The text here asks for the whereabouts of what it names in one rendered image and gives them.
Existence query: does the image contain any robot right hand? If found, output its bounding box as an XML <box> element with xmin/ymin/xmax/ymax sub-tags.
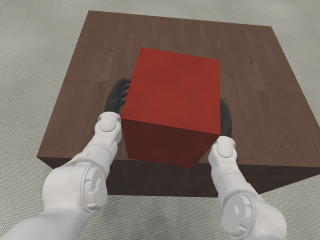
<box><xmin>220</xmin><ymin>99</ymin><xmax>232</xmax><ymax>138</ymax></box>

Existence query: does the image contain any pedestal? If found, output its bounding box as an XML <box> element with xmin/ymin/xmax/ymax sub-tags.
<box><xmin>36</xmin><ymin>10</ymin><xmax>320</xmax><ymax>198</ymax></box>

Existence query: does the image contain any robot right forearm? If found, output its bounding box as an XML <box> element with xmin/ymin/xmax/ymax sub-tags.
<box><xmin>208</xmin><ymin>136</ymin><xmax>269</xmax><ymax>211</ymax></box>

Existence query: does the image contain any robot left upper arm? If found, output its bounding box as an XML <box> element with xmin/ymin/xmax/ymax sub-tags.
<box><xmin>0</xmin><ymin>164</ymin><xmax>108</xmax><ymax>240</ymax></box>

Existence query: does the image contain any robot left hand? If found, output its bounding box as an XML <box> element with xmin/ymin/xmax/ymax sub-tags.
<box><xmin>104</xmin><ymin>78</ymin><xmax>132</xmax><ymax>114</ymax></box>

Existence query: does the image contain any robot left forearm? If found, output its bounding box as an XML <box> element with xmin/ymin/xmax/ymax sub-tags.
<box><xmin>42</xmin><ymin>111</ymin><xmax>122</xmax><ymax>206</ymax></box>

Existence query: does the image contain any robot right upper arm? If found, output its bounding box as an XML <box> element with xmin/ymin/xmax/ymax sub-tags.
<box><xmin>221</xmin><ymin>193</ymin><xmax>287</xmax><ymax>240</ymax></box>

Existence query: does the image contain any carton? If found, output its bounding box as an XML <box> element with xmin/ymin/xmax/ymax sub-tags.
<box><xmin>120</xmin><ymin>47</ymin><xmax>221</xmax><ymax>169</ymax></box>

